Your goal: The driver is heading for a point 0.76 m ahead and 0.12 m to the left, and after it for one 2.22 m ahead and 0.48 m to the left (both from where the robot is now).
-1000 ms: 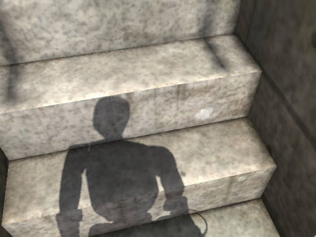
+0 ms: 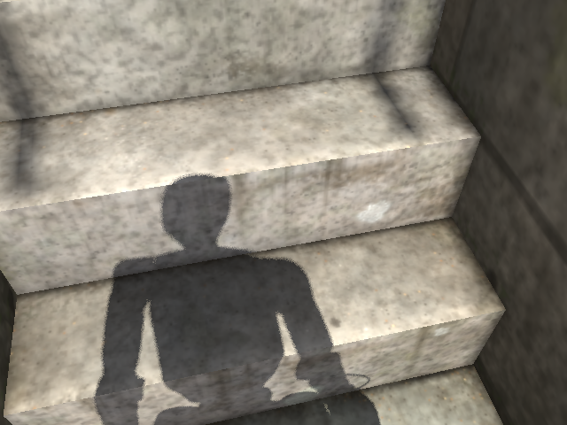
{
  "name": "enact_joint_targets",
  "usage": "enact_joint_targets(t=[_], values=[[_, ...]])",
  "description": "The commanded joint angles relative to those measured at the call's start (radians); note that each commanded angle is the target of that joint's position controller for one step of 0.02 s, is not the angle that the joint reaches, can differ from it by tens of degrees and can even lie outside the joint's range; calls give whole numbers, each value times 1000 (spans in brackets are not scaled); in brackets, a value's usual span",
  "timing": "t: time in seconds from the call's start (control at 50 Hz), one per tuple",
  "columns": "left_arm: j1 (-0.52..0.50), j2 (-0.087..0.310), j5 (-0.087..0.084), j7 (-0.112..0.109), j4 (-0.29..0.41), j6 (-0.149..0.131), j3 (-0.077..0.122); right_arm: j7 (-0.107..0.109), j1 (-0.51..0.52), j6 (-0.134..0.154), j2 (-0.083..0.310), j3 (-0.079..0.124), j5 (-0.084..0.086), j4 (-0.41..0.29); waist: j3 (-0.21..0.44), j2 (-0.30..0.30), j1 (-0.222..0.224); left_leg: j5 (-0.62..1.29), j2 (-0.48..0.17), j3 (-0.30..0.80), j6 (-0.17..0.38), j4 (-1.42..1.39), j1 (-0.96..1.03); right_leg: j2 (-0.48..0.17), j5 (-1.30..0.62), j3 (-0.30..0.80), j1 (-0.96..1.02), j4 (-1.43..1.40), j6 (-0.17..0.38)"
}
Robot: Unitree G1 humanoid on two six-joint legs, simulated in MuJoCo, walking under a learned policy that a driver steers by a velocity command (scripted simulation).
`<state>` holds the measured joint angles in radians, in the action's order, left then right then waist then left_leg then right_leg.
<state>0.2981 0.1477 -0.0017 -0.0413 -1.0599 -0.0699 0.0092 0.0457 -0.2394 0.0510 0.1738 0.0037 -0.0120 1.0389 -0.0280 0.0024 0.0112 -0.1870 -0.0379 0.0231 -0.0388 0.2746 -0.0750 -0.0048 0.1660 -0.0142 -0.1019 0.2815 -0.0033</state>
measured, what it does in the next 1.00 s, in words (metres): stands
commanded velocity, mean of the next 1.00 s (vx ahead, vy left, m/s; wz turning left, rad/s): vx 0.02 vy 0.00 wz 0.00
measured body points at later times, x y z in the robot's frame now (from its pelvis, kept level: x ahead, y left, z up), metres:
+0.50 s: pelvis -0.02 -0.01 +0.00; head -0.01 -0.01 +0.45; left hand -0.03 +0.21 -0.16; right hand -0.01 -0.25 -0.16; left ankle -0.02 +0.14 -0.75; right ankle -0.01 -0.12 -0.75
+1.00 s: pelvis -0.02 -0.01 +0.00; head -0.01 -0.02 +0.45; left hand -0.06 +0.20 -0.16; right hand -0.04 -0.24 -0.16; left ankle -0.02 +0.14 -0.75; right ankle -0.01 -0.12 -0.75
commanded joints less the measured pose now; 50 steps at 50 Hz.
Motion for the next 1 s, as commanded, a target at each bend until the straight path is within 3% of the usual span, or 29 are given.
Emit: enact_joint_targets(t=[0.02,0.22,0.24,0.28,0.38,0.6,0.72,0.8,1.0], values=[[82,81,-2,-1,8,-3,15,3,-72,1,102,20,3,-10,1,-18,-5,230,-93,47,29,-12,3,-102,-268,52,-8,-10,26],[86,79,2,0,-4,5,14,0,-67,-7,99,18,2,6,-27,-4,0,124,-88,51,23,-21,-33,-101,-177,61,-29,-22,24],[89,64,4,-10,-7,6,7,-3,-61,-8,104,22,5,3,-22,2,3,116,-93,50,19,-23,-32,-100,-167,58,-28,-33,30],[85,64,3,-13,-1,12,6,10,-76,-9,101,20,7,14,-26,-7,3,86,-89,51,25,-40,-30,-105,-151,58,-24,-41,25],[104,67,5,-13,-3,19,4,13,-87,-15,100,21,5,26,-53,0,6,59,-88,48,24,-47,-37,-98,-88,62,-49,-57,23],[131,56,8,-10,-11,16,5,12,-138,-18,85,11,3,44,-67,3,2,13,-81,37,19,-33,-63,-92,3,72,-77,-78,31],[157,55,11,-12,-24,28,11,12,-178,-15,75,3,0,50,-83,12,3,-17,-75,31,19,-20,-76,-92,59,83,-98,-83,36],[157,54,10,-8,-27,28,20,13,-176,-23,79,2,-2,37,-62,-2,7,2,-83,31,14,-12,-82,-90,-3,72,-89,-51,46],[151,42,7,-8,-25,23,19,19,-180,-26,75,0,2,25,-58,-7,5,36,-86,31,14,-3,-84,-87,-86,67,-83,-33,46]])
